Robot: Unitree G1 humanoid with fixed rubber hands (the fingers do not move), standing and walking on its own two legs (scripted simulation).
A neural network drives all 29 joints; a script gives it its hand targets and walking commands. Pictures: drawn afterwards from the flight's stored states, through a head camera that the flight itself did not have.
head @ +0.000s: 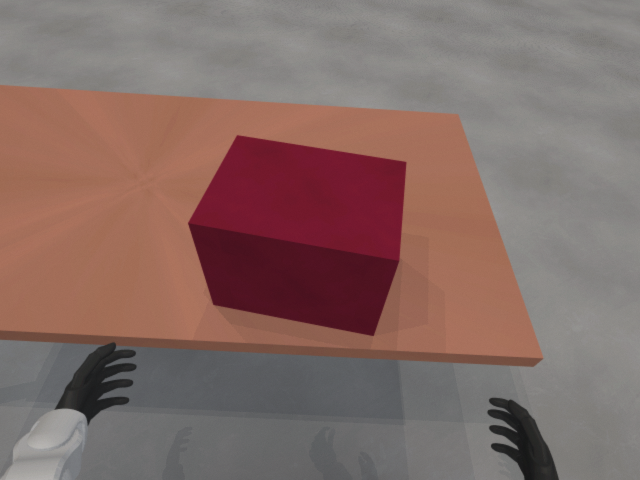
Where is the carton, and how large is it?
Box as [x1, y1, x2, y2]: [188, 135, 405, 335]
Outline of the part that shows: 237,135 188,222 213,304 373,335 399,258 405,162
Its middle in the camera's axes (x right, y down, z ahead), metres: -0.02 -0.01 +0.63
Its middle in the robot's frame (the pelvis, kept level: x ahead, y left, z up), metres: +0.46 +0.03 -0.01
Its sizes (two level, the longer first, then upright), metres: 0.273 0.197 0.205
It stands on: a table, 0.66 m high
